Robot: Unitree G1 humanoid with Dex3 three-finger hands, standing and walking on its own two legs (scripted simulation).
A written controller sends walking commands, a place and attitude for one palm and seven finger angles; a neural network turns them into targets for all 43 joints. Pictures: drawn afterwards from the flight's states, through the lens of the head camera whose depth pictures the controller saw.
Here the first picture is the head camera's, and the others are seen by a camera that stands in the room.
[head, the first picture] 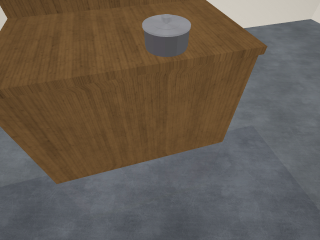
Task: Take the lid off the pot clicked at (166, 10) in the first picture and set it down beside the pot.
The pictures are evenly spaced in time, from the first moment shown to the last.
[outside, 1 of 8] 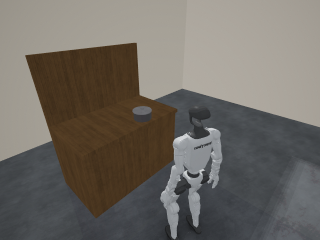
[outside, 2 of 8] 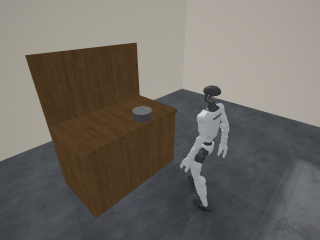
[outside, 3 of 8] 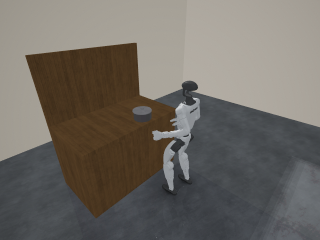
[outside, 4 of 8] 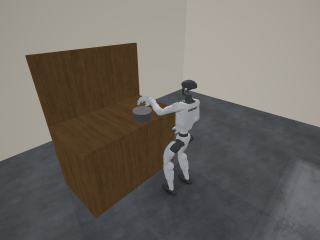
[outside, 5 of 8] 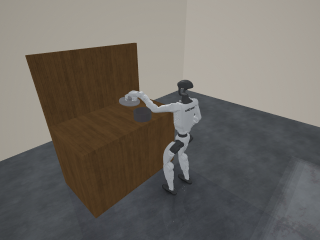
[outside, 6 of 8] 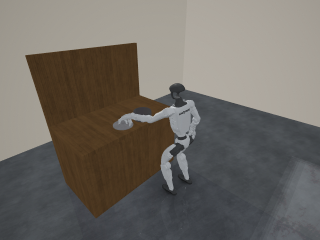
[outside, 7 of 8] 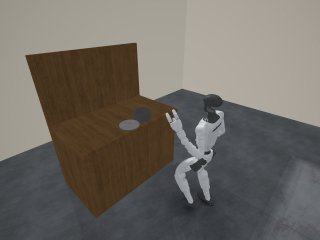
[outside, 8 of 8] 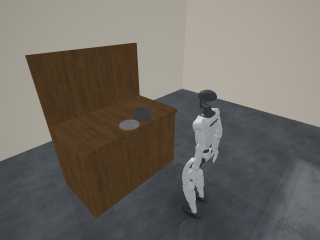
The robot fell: no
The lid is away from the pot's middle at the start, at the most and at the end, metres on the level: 0.00 0.26 0.21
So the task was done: no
